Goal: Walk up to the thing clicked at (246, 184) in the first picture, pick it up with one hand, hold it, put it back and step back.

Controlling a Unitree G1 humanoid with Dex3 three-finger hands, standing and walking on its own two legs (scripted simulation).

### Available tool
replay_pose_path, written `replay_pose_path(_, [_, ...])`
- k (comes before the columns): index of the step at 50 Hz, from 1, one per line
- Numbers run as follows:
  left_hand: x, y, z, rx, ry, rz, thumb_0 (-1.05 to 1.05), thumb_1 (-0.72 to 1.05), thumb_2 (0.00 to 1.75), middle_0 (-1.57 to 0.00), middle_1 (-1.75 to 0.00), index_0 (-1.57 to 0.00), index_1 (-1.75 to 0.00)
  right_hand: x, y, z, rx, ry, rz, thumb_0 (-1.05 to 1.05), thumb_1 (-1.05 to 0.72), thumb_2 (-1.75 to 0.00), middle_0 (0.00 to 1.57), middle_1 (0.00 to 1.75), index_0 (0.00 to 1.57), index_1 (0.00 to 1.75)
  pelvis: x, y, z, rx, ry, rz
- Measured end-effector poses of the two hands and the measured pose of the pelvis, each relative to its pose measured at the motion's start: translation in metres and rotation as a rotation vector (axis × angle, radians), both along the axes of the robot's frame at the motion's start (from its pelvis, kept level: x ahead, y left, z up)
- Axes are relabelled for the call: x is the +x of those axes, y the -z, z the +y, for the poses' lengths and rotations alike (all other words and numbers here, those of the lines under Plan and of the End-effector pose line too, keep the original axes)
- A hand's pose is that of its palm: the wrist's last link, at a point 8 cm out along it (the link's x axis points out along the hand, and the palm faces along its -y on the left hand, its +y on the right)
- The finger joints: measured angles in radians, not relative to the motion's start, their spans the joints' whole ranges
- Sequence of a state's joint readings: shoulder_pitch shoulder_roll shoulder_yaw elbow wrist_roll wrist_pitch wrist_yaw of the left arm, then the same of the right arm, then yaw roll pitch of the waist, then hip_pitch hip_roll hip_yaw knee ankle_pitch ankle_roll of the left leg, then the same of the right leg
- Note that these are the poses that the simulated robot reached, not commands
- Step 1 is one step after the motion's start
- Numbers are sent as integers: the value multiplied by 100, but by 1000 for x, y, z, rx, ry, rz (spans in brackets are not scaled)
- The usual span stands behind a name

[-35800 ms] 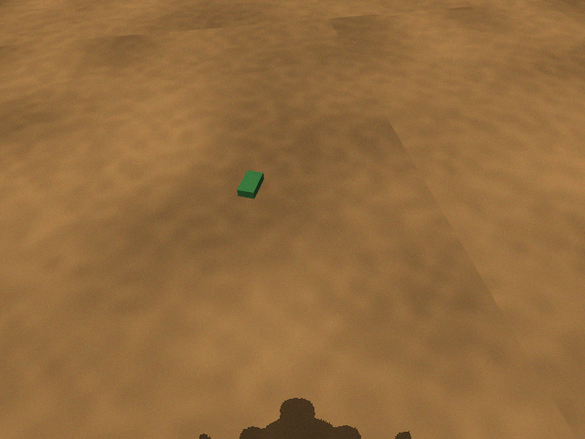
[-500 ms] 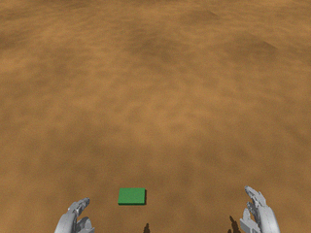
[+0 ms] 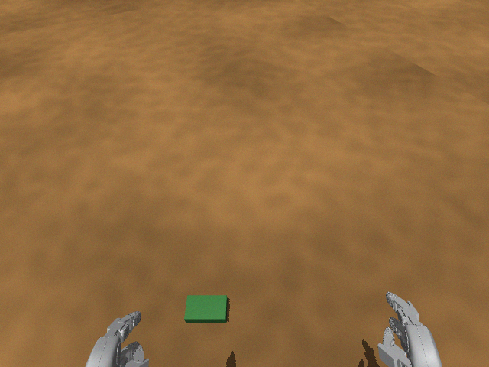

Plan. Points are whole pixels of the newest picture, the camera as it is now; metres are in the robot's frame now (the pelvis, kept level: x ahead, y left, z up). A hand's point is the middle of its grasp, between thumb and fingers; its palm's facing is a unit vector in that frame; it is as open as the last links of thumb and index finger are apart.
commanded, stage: stand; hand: left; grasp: from above
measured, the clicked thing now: (206, 308) +0.46 +0.18 -0.69
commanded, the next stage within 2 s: none
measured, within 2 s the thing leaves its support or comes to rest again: neither
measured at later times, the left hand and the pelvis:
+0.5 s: hand out of the picture +0.06 +0.23 -0.10, palm faces +0.03 -0.95 -0.32, open 7.4 cm; pelvis +0.00 +0.00 +0.06, yaw -1 degrees
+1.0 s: hand out of the picture +0.05 +0.24 -0.09, palm faces +0.02 -0.94 -0.33, open 7.4 cm; pelvis -0.01 +0.00 +0.07, yaw -1 degrees
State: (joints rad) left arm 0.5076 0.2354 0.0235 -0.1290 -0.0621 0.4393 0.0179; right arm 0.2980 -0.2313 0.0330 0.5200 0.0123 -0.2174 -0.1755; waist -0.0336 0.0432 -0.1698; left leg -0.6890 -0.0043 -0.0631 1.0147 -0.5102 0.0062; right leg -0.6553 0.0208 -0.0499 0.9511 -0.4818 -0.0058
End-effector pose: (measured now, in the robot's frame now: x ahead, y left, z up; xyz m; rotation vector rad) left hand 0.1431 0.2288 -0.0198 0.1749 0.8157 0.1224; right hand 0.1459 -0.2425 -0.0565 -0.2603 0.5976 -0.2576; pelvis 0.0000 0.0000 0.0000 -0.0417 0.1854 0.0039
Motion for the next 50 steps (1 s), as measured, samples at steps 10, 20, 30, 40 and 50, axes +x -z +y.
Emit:
replay_pose_path(10, [-7, 33, 27, 113, 17, 67, 1, 90, 90, -20, -30, -20, -31, -21, 18, -15, -9, -115, 350, 1, -90, -90, 21, 30, 20, 30, -9, -23, -1, 45, 18, -133])
replay_pose_path(20, [-65, 45, 47, 117, -66, 294, 1, 90, 90, -20, -30, -20, -31, -65, 11, -30, 23, -6, 509, 1, -90, -90, 20, 30, 20, 30, -5, -48, 2, 45, 22, -200])
replay_pose_path(30, [-104, 46, 46, 95, -106, 440, 1, 90, 90, -20, -30, -20, -31, -96, 12, -26, 58, 45, 622, 1, -90, -90, 20, 30, 20, 30, -4, -62, 4, 46, 23, -237])
replay_pose_path(40, [-107, 41, 50, 106, -111, 463, 0, 90, 90, -20, -30, -20, -31, -103, 10, -28, 67, 59, 645, 1, -90, -90, 20, 30, 20, 30, -6, -66, 4, 45, 25, -247])
replay_pose_path(50, [-95, 37, 54, 119, -98, 444, 0, 90, 90, -20, -30, -20, -31, -100, 7, -36, 58, 63, 634, 1, -90, -90, 20, 30, 20, 30, -7, -67, 2, 43, 29, -247])
